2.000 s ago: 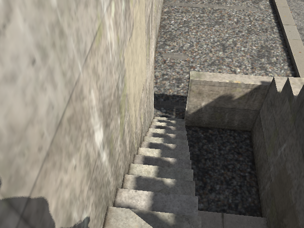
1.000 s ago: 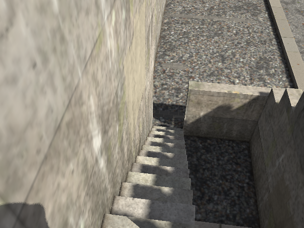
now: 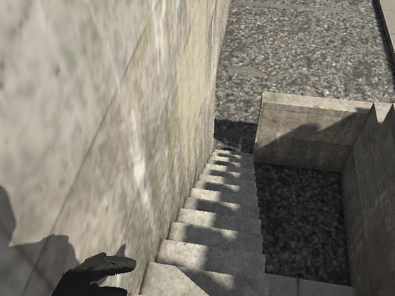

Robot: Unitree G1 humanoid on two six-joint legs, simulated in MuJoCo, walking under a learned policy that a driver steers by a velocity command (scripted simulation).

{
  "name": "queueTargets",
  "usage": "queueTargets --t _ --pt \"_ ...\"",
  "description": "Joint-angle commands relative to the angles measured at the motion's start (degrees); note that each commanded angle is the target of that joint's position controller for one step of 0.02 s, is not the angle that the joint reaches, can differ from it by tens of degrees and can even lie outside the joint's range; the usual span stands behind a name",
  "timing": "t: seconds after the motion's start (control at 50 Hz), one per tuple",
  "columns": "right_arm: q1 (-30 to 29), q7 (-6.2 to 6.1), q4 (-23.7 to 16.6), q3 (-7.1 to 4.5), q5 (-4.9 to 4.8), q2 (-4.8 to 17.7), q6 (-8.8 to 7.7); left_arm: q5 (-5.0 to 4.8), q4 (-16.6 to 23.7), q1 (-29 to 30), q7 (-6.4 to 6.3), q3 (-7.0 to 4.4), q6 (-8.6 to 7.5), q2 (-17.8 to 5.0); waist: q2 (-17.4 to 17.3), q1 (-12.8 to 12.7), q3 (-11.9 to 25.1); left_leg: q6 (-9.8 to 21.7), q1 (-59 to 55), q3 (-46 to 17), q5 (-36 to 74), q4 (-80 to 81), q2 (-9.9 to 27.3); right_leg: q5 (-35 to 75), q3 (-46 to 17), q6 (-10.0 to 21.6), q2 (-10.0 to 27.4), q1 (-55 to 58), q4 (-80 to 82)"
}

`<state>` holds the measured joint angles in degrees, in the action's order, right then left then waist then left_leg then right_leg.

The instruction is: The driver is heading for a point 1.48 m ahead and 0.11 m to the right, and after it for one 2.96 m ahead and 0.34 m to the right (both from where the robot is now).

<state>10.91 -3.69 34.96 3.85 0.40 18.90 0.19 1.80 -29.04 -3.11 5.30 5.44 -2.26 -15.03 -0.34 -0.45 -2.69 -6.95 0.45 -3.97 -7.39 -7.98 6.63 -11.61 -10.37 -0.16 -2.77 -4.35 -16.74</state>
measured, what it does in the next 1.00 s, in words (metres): stands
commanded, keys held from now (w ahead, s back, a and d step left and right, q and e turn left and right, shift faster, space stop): w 1.00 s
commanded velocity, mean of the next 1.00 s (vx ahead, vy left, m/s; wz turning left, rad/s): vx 0.50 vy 0.00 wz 0.00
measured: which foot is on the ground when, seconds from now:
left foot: down 0.00-1.00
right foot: down 0.00-1.00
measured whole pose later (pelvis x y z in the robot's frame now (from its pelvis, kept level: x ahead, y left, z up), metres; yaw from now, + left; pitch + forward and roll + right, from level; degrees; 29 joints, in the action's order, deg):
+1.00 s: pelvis +0.00 +0.00 +0.00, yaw +1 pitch -1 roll +0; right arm 10.6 -3.9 34.1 3.6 0.4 19.3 0.5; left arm 1.9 -30.2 -2.8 5.3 5.2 -2.6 -15.5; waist -0.4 -0.5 -2.2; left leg -7.0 -0.1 -4.6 -7.1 -7.0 6.7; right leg -11.5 -10.1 -0.2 -2.7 -3.1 -15.4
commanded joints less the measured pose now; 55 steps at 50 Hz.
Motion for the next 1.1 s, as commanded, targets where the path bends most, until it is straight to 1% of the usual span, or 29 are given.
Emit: queueTargets --t 0.02,0.16,0.26,0.5,0.68,1.1 --pt "-2.15 -0.34 -4.53 -2.54 -0.15 7.74 -1.07 -0.19 5.35 5.18 -0.41 -2.31 -1.30 -6.01 1.08 -0.32 7.02 3.02 1.90 0.49 10.98 0.15 -0.95 17.75 -2.55 -0.11 2.23 6.14 0.36" --pt "-2.22 -0.55 -5.06 -2.46 -0.13 7.68 -0.71 0.03 4.99 5.35 -0.27 -2.45 -1.14 -6.06 0.75 -0.13 6.91 2.91 1.20 0.36 13.53 0.07 -0.88 22.30 -2.40 -0.31 2.34 6.61 0.04" --pt "-2.41 -0.73 -5.48 -2.28 -0.09 7.77 -0.48 0.23 4.66 5.34 -0.16 -2.48 -0.98 -6.29 0.52 -0.07 7.30 2.67 0.65 0.24 14.45 0.24 -0.81 23.55 -2.41 -0.41 2.43 6.94 0.13" --pt "-2.79 -0.74 -5.94 -2.16 0.02 7.78 -0.37 0.26 4.19 5.40 0.03 -2.33 -1.10 -6.50 0.93 -0.25 7.41 2.34 0.75 0.17 13.09 0.73 -0.84 21.78 -2.64 -0.25 2.59 6.83 0.75" --pt "-2.64 -0.47 -5.66 -2.36 0.01 7.76 -0.54 0.09 4.24 5.49 -0.03 -2.25 -1.37 -6.47 1.18 -0.25 7.13 2.39 1.23 0.15 11.80 0.67 -0.93 19.58 -2.74 -0.15 2.59 6.50 1.10" --pt "-2.04 -0.42 -5.14 -2.50 0.00 7.81 -0.59 0.04 4.38 5.49 -0.20 -2.23 -1.35 -6.26 0.88 0.03 6.98 2.53 1.16 -0.08 12.37 0.67 -0.97 20.08 -2.51 -0.37 2.48 6.60 1.11"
